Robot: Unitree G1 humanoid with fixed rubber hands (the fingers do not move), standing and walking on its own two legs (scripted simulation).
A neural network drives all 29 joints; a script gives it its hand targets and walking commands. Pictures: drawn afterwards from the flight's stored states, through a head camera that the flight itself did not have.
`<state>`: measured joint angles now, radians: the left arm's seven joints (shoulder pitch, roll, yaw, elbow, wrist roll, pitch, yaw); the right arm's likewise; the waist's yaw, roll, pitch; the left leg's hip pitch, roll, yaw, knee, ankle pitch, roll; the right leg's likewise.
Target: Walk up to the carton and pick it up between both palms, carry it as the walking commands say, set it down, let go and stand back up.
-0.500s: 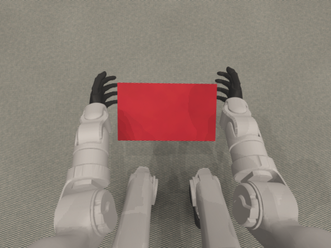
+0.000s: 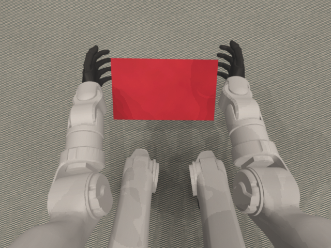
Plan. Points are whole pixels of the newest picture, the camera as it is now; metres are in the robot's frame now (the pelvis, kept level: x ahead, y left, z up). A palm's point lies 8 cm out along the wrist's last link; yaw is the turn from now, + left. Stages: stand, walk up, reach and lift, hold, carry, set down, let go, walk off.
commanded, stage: set down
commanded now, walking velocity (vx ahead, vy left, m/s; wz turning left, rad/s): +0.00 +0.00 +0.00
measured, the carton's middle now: (163, 87) +0.49 +0.04 -0.20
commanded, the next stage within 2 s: none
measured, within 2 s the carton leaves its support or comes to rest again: neither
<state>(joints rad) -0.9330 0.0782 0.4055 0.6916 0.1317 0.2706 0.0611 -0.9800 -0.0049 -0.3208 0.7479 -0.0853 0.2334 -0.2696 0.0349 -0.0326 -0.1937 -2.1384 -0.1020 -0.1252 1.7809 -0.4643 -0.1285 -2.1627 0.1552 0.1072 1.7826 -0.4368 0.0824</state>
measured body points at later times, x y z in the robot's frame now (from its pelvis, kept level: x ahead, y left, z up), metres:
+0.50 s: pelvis +0.00 +0.01 -0.06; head +0.31 +0.03 +0.26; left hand +0.50 +0.20 -0.19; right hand +0.51 -0.13 -0.19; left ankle +0.12 +0.15 -0.43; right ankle +0.13 -0.12 -0.43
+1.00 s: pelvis +0.01 +0.01 -0.09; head +0.34 +0.03 +0.21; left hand +0.51 +0.21 -0.25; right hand +0.51 -0.13 -0.25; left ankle +0.12 +0.15 -0.43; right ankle +0.13 -0.12 -0.43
